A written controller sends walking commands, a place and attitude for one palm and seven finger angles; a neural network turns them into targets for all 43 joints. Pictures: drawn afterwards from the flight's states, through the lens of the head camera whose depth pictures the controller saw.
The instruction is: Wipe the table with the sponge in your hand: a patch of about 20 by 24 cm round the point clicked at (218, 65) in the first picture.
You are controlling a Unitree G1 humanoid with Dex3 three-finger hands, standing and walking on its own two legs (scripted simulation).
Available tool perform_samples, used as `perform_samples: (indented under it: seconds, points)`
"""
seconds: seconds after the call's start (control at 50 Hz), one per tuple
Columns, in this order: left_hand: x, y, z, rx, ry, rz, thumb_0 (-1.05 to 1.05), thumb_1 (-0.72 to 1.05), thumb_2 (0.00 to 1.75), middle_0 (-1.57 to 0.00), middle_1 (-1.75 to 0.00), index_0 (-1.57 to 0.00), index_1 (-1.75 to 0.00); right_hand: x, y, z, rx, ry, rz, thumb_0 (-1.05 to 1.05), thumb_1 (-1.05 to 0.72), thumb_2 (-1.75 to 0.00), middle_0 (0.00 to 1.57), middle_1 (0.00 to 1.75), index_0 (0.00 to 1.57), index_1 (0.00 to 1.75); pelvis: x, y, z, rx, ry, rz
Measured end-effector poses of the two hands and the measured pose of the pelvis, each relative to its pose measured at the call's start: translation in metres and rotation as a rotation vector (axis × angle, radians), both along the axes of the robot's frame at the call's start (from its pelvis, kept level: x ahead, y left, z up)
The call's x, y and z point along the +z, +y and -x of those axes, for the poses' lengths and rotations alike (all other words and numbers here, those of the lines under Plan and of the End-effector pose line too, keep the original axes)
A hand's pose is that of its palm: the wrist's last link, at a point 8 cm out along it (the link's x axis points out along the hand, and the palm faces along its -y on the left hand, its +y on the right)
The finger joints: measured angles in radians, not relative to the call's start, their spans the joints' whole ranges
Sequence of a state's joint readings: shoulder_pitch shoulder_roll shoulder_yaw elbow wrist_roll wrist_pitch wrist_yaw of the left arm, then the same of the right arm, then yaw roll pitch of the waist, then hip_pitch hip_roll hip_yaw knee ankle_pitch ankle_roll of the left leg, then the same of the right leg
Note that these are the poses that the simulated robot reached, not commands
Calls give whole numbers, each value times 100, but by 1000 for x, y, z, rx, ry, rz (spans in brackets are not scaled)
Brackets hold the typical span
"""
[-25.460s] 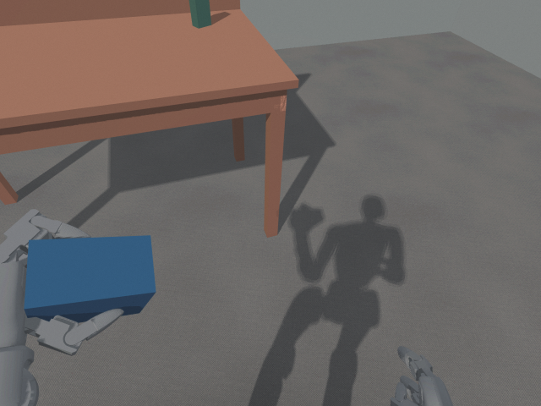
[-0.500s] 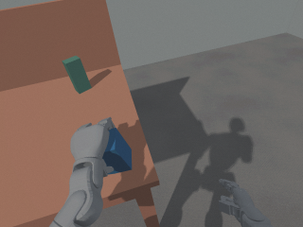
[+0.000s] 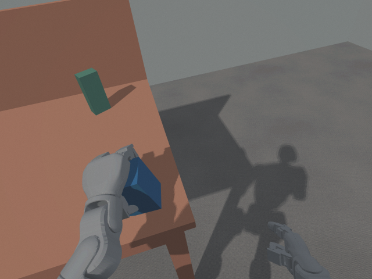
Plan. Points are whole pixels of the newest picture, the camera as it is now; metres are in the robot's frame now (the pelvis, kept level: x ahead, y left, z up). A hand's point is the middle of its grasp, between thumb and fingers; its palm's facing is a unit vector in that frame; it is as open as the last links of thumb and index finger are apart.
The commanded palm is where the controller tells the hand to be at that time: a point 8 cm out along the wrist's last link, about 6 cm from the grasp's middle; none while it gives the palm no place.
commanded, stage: slide back across to the middle lane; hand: left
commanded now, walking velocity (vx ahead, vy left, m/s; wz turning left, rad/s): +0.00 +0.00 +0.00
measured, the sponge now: (133, 193) +0.28 +0.16 +0.07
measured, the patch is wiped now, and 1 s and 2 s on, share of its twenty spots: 1.00 1.00 1.00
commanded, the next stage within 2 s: wipe forward along the middle lane in 0.42 s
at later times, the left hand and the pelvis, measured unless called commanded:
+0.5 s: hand (91, 197) +0.23 +0.22 +0.12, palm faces +0.17 -0.25 -0.95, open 10.6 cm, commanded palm +0.19 +0.23 +0.17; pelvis -0.01 +0.00 +0.00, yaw +0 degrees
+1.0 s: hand (85, 187) +0.26 +0.25 +0.11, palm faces +0.03 -0.09 -1.00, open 10.6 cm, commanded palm +0.24 +0.26 +0.15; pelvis -0.01 +0.00 +0.00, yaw +1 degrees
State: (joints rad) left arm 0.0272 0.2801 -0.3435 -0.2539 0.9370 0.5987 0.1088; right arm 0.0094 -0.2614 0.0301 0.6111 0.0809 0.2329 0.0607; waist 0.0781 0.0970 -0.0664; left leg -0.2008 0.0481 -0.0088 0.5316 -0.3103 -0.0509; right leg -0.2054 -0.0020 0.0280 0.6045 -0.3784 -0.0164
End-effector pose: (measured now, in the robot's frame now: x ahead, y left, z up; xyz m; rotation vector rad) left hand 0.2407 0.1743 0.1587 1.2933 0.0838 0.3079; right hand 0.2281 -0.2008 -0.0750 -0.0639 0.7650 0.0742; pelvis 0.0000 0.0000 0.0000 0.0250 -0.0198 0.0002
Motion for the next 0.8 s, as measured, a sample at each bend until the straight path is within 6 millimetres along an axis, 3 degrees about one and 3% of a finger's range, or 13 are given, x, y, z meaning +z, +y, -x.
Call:
perform_samples:
  seconds: [0.3, 0.56, 0.8]
  points:
    - [9, 25, 28, 32, -2, 75, -1, -51, 102, -62, -132, -67, -131, 3, -16, 10, -42, -1, 49, 2, -90, -90, 19, 30, 20, 30, 2, -2, 1, -15, -19, 4]
    - [8, 52, 41, 123, 50, 18, -2, -52, 102, -62, -132, -68, -130, 3, -15, 10, -35, -23, 79, 2, -90, -90, 20, 30, 20, 30, 4, -5, 7, -3, -27, 6]
    - [5, 62, 23, 137, 109, -79, -2, -53, 102, -64, -131, -69, -129, 1, -14, 9, -25, -32, 102, 2, -90, -90, 20, 30, 20, 30, 5, -5, 12, 10, -20, 6]
